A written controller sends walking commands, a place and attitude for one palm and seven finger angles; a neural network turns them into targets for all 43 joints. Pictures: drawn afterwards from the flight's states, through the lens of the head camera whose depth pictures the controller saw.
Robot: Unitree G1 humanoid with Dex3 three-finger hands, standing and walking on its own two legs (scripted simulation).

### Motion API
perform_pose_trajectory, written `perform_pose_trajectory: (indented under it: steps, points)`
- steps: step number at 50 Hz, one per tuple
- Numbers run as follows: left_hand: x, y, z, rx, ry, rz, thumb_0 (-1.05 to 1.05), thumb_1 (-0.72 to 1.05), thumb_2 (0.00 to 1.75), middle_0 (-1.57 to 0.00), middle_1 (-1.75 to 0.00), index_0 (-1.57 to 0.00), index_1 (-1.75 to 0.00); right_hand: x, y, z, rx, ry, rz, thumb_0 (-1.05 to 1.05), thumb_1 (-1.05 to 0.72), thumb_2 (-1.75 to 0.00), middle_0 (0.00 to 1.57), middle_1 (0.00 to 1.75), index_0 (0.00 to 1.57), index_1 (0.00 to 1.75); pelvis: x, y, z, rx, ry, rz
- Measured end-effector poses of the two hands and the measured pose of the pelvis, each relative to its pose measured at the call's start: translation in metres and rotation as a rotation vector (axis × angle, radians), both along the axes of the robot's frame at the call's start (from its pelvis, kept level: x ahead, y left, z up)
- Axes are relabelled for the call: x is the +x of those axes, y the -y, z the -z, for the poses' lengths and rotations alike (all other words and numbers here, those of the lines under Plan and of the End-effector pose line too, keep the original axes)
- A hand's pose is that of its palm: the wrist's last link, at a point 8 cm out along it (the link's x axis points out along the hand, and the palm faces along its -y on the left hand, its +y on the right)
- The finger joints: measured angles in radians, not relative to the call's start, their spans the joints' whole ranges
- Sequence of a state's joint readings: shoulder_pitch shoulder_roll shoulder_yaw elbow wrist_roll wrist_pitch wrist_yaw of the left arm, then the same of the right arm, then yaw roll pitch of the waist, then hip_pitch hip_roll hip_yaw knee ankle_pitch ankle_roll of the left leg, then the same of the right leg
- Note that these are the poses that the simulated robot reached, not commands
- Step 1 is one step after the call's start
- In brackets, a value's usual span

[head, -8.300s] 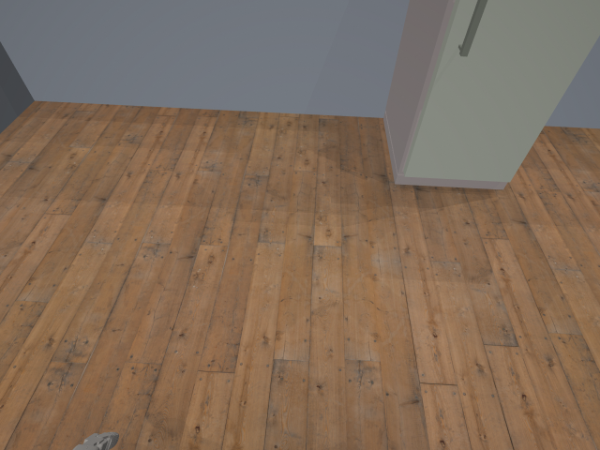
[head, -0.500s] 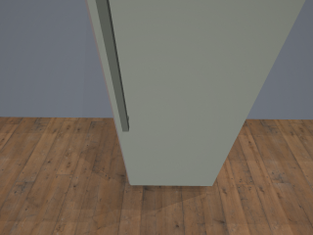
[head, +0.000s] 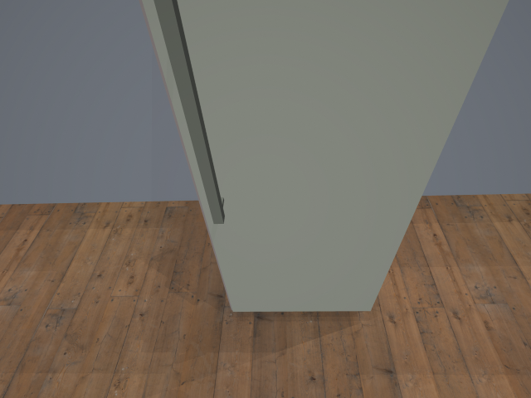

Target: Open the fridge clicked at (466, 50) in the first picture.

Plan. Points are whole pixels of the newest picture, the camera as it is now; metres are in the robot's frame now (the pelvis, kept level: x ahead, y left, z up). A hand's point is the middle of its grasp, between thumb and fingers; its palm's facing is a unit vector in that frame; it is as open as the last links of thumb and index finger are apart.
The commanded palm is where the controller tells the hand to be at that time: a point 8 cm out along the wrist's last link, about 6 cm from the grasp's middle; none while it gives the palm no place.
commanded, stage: come to a stop and stand still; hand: left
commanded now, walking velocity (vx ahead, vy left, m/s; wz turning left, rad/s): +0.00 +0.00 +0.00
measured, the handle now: (201, 130) +0.51 +0.14 +0.15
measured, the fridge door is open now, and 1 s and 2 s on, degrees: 0 0 0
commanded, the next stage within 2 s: look again from close up in 0.78 s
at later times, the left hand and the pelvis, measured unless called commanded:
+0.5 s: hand out of the picture +0.03 +0.14 -0.17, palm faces +0.04 -0.97 -0.22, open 7.3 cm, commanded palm none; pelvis +0.03 -0.03 +0.00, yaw +1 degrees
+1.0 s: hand out of the picture +0.04 +0.13 -0.17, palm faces +0.06 -0.97 -0.22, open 7.4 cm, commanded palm none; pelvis +0.04 -0.05 +0.00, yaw +2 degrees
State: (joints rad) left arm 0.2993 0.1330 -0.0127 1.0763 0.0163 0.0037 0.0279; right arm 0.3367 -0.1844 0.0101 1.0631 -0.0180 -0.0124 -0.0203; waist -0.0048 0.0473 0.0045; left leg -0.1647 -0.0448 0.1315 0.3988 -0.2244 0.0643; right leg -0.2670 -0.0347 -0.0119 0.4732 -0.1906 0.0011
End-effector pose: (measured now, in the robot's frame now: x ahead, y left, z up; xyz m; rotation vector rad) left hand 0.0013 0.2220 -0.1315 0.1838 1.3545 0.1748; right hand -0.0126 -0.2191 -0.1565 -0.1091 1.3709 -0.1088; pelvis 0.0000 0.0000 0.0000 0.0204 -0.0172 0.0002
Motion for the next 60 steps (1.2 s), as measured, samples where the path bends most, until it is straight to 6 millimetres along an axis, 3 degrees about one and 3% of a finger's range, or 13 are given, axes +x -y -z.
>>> perform_pose_trajectory:
  steps: [11, 28, 37, 60]
  points:
    - [0.015, 0.013, 0.001, 0.0, -0.005, -0.007, 0.02, 0.93, 0.9, -0.21, -0.3, -0.2, -0.3, -0.006, 0.004, -0.001, 0.014, -0.07, 0.005, 0.01, -0.91, -0.9, 0.2, 0.3, 0.2, 0.3, 0.012, 0.015, -0.001, -0.003, -0.004, -0.011]
    - [0.022, 0.034, 0.004, -0.015, -0.016, -0.031, 0.01, 0.93, 0.9, -0.21, -0.3, -0.2, -0.3, 0.039, 0.028, -0.005, -0.01, -0.019, -0.025, 0.01, -0.91, -0.9, 0.2, 0.3, 0.2, 0.3, 0.03, 0.034, -0.002, -0.008, -0.006, -0.024]
    - [0.026, 0.04, 0.005, -0.021, -0.009, -0.045, 0.01, 0.92, 0.9, -0.21, -0.3, -0.2, -0.3, 0.052, 0.039, -0.007, -0.028, -0.007, -0.039, 0.01, -0.91, -0.9, 0.2, 0.3, 0.2, 0.3, 0.036, 0.041, -0.003, -0.01, -0.005, -0.031]
    - [0.04, 0.044, 0.003, -0.009, 0.018, -0.04, 0.01, 0.91, 0.9, -0.2, -0.3, -0.2, -0.3, 0.044, 0.052, -0.008, -0.032, -0.042, -0.042, 0.01, -0.91, -0.9, 0.2, 0.3, 0.2, 0.3, 0.038, 0.051, -0.003, -0.009, -0.004, -0.034]
